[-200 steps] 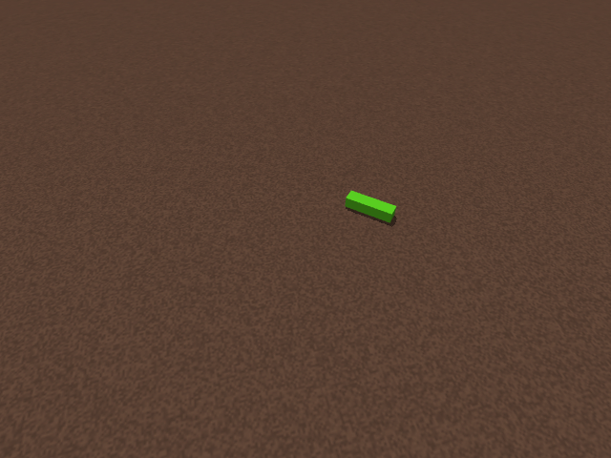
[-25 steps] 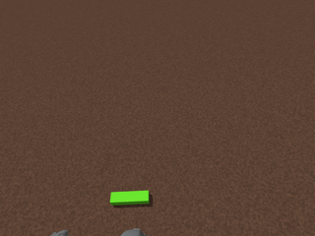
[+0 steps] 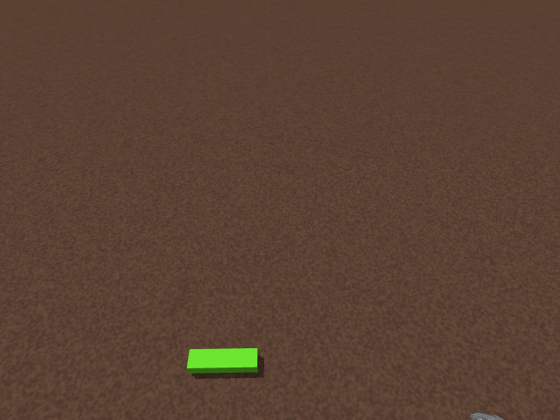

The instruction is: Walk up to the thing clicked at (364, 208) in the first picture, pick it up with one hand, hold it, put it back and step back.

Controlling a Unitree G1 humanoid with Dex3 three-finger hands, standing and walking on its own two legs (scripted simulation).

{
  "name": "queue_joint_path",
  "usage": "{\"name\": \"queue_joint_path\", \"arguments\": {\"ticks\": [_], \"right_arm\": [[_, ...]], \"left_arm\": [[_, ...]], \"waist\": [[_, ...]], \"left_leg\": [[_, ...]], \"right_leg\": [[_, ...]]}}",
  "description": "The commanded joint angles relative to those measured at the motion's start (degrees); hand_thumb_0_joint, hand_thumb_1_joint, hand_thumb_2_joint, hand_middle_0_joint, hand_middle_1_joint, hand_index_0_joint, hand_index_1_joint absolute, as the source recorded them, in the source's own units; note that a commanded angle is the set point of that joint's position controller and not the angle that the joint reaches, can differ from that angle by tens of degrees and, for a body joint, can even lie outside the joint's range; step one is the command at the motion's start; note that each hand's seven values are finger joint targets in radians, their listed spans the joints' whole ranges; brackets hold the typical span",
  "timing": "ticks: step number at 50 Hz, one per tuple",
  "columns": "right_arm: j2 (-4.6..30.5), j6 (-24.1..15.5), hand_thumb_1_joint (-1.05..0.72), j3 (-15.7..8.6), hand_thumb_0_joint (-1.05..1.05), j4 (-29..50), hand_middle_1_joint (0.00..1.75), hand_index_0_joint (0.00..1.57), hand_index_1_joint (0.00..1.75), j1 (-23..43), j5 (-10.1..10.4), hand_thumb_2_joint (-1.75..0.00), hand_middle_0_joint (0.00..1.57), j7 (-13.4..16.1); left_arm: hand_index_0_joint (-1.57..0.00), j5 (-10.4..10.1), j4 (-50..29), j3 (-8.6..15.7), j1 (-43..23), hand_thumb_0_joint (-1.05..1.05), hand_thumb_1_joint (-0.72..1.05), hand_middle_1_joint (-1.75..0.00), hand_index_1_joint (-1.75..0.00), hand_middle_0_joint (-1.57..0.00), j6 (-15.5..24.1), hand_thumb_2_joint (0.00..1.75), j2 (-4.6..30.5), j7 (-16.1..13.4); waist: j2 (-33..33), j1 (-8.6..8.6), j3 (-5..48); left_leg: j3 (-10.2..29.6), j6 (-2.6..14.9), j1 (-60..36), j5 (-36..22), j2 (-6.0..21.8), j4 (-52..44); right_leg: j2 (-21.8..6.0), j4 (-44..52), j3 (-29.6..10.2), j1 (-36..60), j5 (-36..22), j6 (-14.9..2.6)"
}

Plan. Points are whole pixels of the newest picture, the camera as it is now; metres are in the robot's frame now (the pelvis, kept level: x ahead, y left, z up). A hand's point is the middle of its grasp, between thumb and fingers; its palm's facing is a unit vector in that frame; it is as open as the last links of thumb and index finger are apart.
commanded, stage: walk up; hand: left
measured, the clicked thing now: (223, 360) +0.43 +0.21 -0.74
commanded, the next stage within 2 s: none
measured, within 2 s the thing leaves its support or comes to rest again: neither
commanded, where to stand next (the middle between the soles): +0.05 -0.02 m, yaw +1 degrees
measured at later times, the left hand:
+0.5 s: hand out of the picture +0.11 +0.24 -0.15, palm faces -0.01 -0.95 -0.31, open 7.4 cm
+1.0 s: hand out of the picture +0.10 +0.26 -0.15, palm faces +0.02 -0.94 -0.35, open 7.4 cm
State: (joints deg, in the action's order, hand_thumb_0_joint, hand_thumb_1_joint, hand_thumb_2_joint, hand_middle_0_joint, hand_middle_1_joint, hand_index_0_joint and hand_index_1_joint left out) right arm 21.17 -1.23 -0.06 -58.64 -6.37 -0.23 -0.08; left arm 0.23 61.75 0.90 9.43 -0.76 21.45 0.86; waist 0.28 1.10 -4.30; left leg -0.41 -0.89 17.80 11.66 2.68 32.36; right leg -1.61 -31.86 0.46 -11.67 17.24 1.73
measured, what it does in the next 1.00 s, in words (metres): stands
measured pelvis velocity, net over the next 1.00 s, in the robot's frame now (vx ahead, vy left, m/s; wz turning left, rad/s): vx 0.01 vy -0.01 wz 0.02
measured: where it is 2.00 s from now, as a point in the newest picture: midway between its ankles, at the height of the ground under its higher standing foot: outside the picture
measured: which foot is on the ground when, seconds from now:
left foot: down 0.00-1.00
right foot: down 0.00-1.00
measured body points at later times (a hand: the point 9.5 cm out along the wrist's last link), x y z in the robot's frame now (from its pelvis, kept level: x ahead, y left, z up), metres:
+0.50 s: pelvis +0.02 -0.01 +0.01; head +0.03 +0.01 +0.46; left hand +0.11 +0.29 -0.12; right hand +0.08 -0.31 -0.11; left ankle +0.07 +0.13 -0.73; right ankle +0.00 -0.14 -0.73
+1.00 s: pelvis +0.01 -0.01 +0.01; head +0.05 +0.00 +0.46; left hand +0.10 +0.31 -0.12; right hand +0.12 -0.31 -0.12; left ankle +0.07 +0.13 -0.73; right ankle +0.00 -0.14 -0.73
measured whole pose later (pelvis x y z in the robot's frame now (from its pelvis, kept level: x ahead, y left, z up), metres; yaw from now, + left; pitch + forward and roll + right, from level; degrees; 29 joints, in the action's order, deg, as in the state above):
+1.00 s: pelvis +0.01 -0.01 +0.01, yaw +1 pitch -1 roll +0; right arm 20.3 -0.1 -1.2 -63.4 -1.2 0.3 0.5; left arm -0.1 62.1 3.0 2.5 -2.6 21.5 0.5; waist -0.7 0.1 -6.9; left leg 0.2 -1.4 15.5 7.3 2.1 23.9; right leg -2.1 -26.8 1.4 -10.7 14.8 1.0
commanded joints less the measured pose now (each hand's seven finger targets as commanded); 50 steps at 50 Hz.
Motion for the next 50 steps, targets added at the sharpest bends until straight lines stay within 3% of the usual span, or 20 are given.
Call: {"name": "queue_joint_path", "arguments": {"ticks": [1,4,7,10,15,19,29,36,43,44,45,47,48,50], "right_arm": [[12.87,-1.15,-0.9,-2.3,0.0,1.99,0.3,0.2,0.3,3.96,0.07,-0.9,0.2,0.14],[12.5,-1.32,-0.9,-2.14,0.0,-0.07,0.3,0.2,0.3,3.1,0.18,-0.9,0.2,-0.08],[12.01,-1.42,-0.9,-2.02,0.0,-1.24,0.3,0.2,0.3,3.48,0.08,-0.9,0.2,-0.13],[11.53,-1.24,-0.9,-2.0,0.0,-2.25,0.3,0.2,0.3,3.7,-0.05,-0.9,0.2,-0.06],[11.31,-1.37,-0.9,-1.97,0.0,-3.42,0.3,0.2,0.3,3.99,-0.17,-0.9,0.2,0.16],[11.35,-1.37,-0.9,-1.91,0.0,-3.71,0.3,0.2,0.3,4.68,-0.22,-0.9,0.2,0.35],[11.63,-1.34,-0.9,-2.09,0.0,-4.57,0.3,0.2,0.3,4.07,-0.22,-0.9,0.2,0.65],[11.64,-1.27,-0.9,-2.17,0.0,-4.65,0.3,0.2,0.3,4.96,-0.19,-0.9,0.2,0.7],[11.23,-1.22,-0.9,-2.23,0.0,-4.69,0.3,0.2,0.3,5.32,-0.15,-0.9,0.2,0.75],[15.37,-0.25,-0.9,-3.37,0.0,-4.25,0.3,0.2,0.3,5.43,0.25,-0.9,0.2,1.32],[14.94,0.12,-0.9,-3.51,0.0,-3.55,0.3,0.2,0.3,4.52,0.69,-0.9,0.2,1.61],[15.42,0.47,-0.9,-4.24,0.0,-2.78,0.3,0.2,0.3,3.7,0.89,-0.9,0.2,1.81],[16.02,0.66,-0.9,-4.72,0.0,-1.88,0.3,0.2,0.3,3.49,0.88,-0.9,0.2,1.89],[17.06,1.15,-0.9,-5.53,0.0,0.24,0.3,0.2,0.3,4.41,0.59,-0.9,0.2,2.18]], "left_arm": [[-0.2,0.02,-2.04,2.0,-3.49,0.0,0.9,-0.3,-0.3,-0.2,2.16,0.9,11.69,-0.37],[-0.2,0.01,-1.61,2.05,-5.62,0.0,0.9,-0.3,-0.3,-0.2,2.49,0.9,12.0,-0.38],[-0.2,-0.14,-0.78,2.11,-6.28,0.0,0.9,-0.3,-0.3,-0.2,2.59,0.9,11.5,-0.48],[-0.2,-0.12,-0.37,2.24,-7.08,0.0,0.9,-0.3,-0.3,-0.2,2.47,0.9,11.69,-0.58],[-0.2,-0.19,0.25,2.32,-7.13,0.0,0.9,-0.3,-0.3,-0.2,2.35,0.9,11.01,-0.7],[-0.2,-0.29,0.69,2.26,-7.22,0.0,0.9,-0.3,-0.3,-0.2,1.86,0.9,10.72,-0.68],[-0.2,-0.13,1.11,2.3,-8.17,0.0,0.9,-0.3,-0.3,-0.2,1.56,0.9,10.36,-0.74],[-0.2,-0.05,1.72,2.1,-7.72,0.0,0.9,-0.3,-0.3,-0.2,1.41,0.9,10.04,-0.66],[-0.2,-0.06,1.92,2.24,-7.76,0.0,0.9,-0.3,-0.3,-0.2,1.42,0.9,10.01,-0.74],[-0.2,-0.42,0.2,4.15,-8.54,0.0,0.9,-0.3,-0.3,-0.2,-0.14,0.9,13.79,-0.89],[-0.2,-0.72,-0.85,4.1,-7.16,0.0,0.9,-0.3,-0.3,-0.2,-0.68,0.9,12.7,-1.07],[-0.2,-0.68,-2.09,4.15,-6.08,0.0,0.9,-0.3,-0.3,-0.2,-1.34,0.9,11.6,-1.14],[-0.2,-0.56,-2.93,4.33,-5.06,0.0,0.9,-0.3,-0.3,-0.2,-1.62,0.9,11.1,-1.12],[-0.2,-0.16,-4.07,4.59,-3.48,0.0,0.9,-0.3,-0.3,-0.2,-2.61,0.9,10.38,-0.78]], "waist": [[-1.2,-1.14,1.94],[-3.0,-2.03,2.34],[-3.03,-1.85,3.36],[-3.55,-1.78,2.65],[-1.41,-1.34,5.75],[0.89,-1.02,5.21],[1.37,-1.46,7.99],[0.73,-1.58,6.72],[0.0,-1.63,6.84],[-1.23,-1.92,-0.25],[-0.63,-1.71,1.88],[1.34,-1.95,5.51],[2.78,-2.03,8.81],[7.45,-1.85,11.71]], "left_leg": [[7.16,3.36,-4.42,9.27,4.95,-10.42],[5.61,2.27,-7.26,3.63,3.86,-10.2],[5.15,1.81,-8.8,-1.41,3.97,-10.89],[4.6,1.37,-8.63,-1.07,3.68,-12.08],[4.38,1.23,-9.94,-7.73,4.41,-12.6],[5.08,1.21,-8.43,-5.95,4.8,-14.47],[4.42,1.48,-9.81,-11.55,5.33,-14.46],[4.8,1.66,-10.6,-9.24,5.3,-15.3],[4.27,1.25,-12.26,-12.7,4.97,-14.78],[5.39,2.08,-7.15,-27.15,5.31,-10.23],[5.06,2.81,-8.25,-31.99,6.11,-8.98],[6.43,4.54,-9.91,-34.35,7.74,-9.11],[8.19,6.22,-10.84,-34.59,9.56,-9.26],[12.37,9.8,-7.49,-27.27,13.22,-11.03]], "right_leg": [[-5.15,12.4,-7.39,-5.39,6.1,-4.82],[-5.93,14.69,-7.57,-5.19,3.49,-4.44],[-5.74,15.66,-6.47,-3.07,-0.02,-3.76],[-5.95,16.91,-6.39,-2.53,0.63,-3.48],[-5.59,16.25,-4.82,2.09,-6.28,-3.05],[-5.11,15.54,-3.86,3.36,-6.64,-2.83],[-5.54,15.84,-3.25,7.0,-11.3,-2.76],[-5.24,16.53,-3.06,5.26,-9.23,-2.47],[-5.32,16.65,-2.87,4.72,-11.14,-2.24],[-4.89,9.97,-2.32,0.32,-22.41,-2.53],[-4.36,8.12,-0.87,0.38,-23.24,-2.59],[-2.9,4.84,0.22,0.81,-20.54,-2.75],[-1.64,1.27,0.64,1.16,-18.22,-2.88],[0.33,-7.62,0.48,1.79,-3.64,-3.24]]}}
